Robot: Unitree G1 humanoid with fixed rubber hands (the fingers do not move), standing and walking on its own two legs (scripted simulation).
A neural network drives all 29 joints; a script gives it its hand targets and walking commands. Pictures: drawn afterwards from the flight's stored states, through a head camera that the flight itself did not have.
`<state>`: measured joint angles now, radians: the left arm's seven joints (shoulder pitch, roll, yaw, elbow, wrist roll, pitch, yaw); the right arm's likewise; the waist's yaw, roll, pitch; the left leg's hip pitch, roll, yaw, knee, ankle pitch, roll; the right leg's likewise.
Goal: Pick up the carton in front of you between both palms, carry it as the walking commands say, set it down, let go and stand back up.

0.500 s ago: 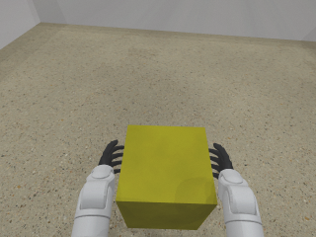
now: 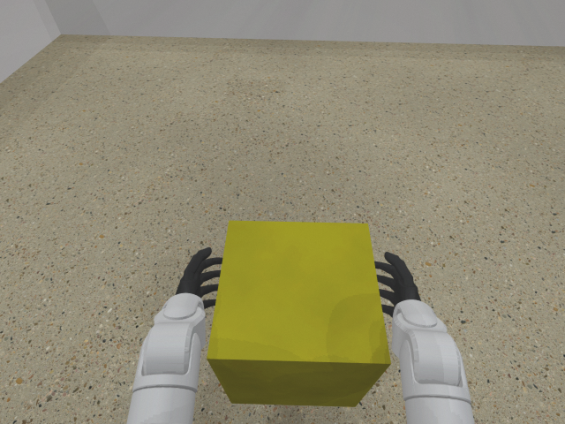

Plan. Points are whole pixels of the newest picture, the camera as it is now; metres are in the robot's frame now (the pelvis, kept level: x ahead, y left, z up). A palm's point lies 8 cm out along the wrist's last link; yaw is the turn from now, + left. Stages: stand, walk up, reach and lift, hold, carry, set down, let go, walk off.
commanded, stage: carry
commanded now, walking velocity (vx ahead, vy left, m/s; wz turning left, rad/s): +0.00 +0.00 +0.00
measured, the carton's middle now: (295, 318) +0.30 +0.00 -0.05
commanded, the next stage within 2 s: hold in 1.64 s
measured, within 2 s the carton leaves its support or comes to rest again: neither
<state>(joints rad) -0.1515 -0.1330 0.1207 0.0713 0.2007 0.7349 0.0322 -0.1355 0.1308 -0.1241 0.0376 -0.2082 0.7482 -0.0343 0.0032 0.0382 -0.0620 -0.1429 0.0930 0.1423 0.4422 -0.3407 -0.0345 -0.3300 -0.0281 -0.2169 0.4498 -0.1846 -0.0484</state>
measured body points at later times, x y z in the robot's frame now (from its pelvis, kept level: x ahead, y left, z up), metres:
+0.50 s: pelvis +0.03 +0.02 +0.00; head +0.02 +0.02 +0.45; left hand +0.32 +0.18 +0.02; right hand +0.32 -0.13 +0.02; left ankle -0.09 +0.12 -0.73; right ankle +0.03 -0.09 -0.74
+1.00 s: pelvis -0.02 +0.02 +0.00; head -0.04 +0.02 +0.45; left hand +0.27 +0.18 +0.03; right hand +0.28 -0.12 +0.03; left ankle -0.09 +0.12 -0.74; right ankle +0.03 -0.09 -0.74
